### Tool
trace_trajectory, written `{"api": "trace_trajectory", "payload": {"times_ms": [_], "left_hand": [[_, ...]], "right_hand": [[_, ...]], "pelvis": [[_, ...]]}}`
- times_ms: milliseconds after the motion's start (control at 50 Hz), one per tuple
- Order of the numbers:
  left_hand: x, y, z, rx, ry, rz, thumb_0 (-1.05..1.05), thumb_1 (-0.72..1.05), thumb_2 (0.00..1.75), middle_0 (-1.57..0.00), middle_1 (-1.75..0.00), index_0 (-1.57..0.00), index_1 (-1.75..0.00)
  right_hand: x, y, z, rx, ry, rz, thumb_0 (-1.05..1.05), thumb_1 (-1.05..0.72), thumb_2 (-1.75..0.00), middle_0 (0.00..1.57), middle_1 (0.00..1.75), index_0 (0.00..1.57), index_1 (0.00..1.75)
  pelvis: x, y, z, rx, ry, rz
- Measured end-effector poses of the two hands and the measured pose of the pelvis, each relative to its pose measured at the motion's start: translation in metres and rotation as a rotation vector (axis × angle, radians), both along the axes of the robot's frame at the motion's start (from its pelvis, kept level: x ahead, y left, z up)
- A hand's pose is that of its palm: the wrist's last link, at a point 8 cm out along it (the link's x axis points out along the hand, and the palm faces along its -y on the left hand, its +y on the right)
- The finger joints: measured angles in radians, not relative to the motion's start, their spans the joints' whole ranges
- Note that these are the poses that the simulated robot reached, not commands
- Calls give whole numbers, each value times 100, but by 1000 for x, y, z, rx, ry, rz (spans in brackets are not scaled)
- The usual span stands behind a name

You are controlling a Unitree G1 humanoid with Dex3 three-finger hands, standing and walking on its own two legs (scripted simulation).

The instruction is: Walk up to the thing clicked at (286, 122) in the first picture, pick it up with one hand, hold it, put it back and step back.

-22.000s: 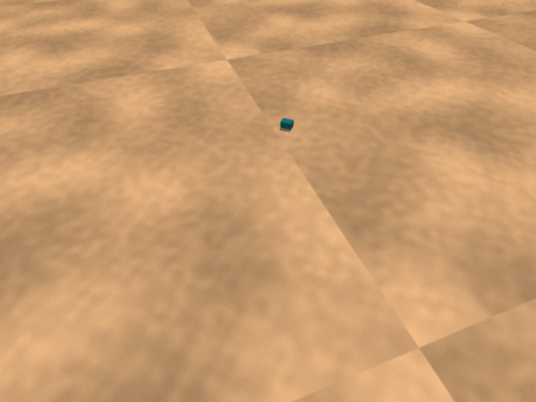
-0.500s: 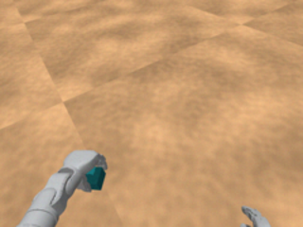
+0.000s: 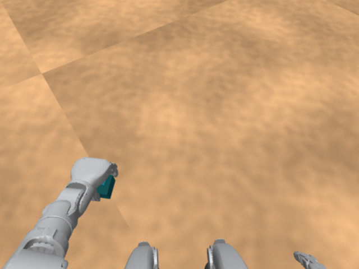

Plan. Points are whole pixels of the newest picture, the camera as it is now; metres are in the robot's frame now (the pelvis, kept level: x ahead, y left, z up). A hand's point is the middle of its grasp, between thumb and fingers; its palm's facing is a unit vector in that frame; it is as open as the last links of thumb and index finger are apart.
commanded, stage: crouch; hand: left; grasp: from above
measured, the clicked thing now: (97, 185) +0.36 +0.23 -0.13
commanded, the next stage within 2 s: lower in 1.54 s
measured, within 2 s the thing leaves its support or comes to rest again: neither
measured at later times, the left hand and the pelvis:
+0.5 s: hand (118, 193) +0.40 +0.22 -0.33, palm faces -0.44 +0.08 -0.89, open 8.1 cm; pelvis -0.04 +0.01 -0.19, yaw -2 degrees
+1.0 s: hand (123, 194) +0.43 +0.23 -0.44, palm faces -0.47 +0.06 -0.88, open 8.1 cm; pelvis -0.04 +0.00 -0.28, yaw -4 degrees
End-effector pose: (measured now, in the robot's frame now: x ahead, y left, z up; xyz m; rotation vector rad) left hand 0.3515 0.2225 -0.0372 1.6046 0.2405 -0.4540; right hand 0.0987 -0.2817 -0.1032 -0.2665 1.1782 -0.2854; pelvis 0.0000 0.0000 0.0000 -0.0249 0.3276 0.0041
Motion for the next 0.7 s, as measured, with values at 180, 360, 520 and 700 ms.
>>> {"api": "trace_trajectory", "payload": {"times_ms": [180, 360, 520, 700], "left_hand": [[26, 1, -90, 15, -10, 19, -1, 26, 23, -92, -22, -95, -18], [44, -4, -178, 4, 28, -1, -1, 26, 23, -93, -21, -96, -18], [59, -1, -246, -12, 25, -8, -1, 26, 23, -93, -20, -96, -17], [78, 4, -298, -17, 29, 19, -1, 27, 22, -92, -20, -96, -17]], "right_hand": [[-72, 3, -77, -39, 127, -60, 1, -91, -90, 20, 30, 20, 30], [-111, 18, -147, -18, 189, -64, 1, -90, -90, 20, 30, 20, 30], [-115, 21, -200, 0, 219, -14, 1, -90, -90, 20, 30, 20, 30], [-105, 15, -240, 11, 242, 38, 1, -90, -90, 20, 30, 20, 30]], "pelvis": [[-22, 8, -75, -21, 145, -3], [-39, 13, -145, -37, 237, -6], [-44, 10, -199, -51, 301, -8], [-42, 5, -240, -58, 329, -12]]}}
